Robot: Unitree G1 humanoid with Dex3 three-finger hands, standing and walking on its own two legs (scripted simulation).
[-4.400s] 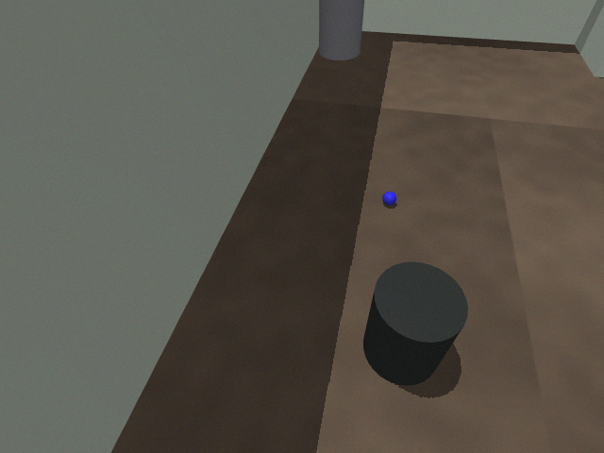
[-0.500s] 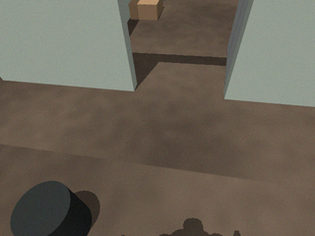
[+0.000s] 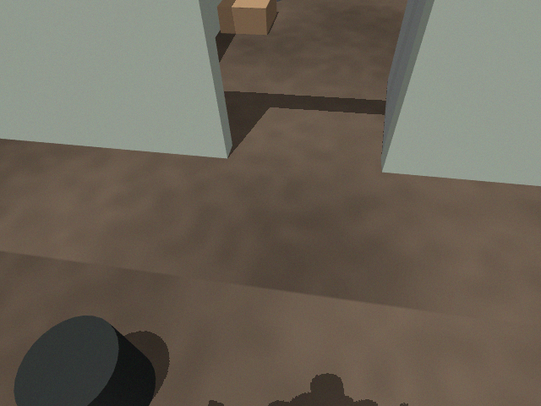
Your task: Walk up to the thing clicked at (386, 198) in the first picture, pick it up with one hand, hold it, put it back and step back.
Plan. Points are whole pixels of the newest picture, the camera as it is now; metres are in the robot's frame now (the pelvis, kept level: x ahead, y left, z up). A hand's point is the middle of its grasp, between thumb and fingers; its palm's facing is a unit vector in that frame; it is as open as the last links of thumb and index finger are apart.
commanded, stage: stand
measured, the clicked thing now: out of the picture +0.36 +1.31 -0.75
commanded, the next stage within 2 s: none
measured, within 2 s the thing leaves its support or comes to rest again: neither
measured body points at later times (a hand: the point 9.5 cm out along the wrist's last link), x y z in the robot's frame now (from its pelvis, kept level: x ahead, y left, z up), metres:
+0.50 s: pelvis +0.00 +0.00 +0.00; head +0.02 +0.00 +0.45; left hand +0.07 +0.31 -0.13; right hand +0.10 -0.30 -0.13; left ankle -0.01 +0.13 -0.75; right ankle +0.01 -0.14 -0.75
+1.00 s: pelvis +0.00 +0.01 +0.00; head +0.01 +0.01 +0.45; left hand +0.07 +0.31 -0.13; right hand +0.09 -0.29 -0.13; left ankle -0.01 +0.13 -0.75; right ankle +0.01 -0.14 -0.75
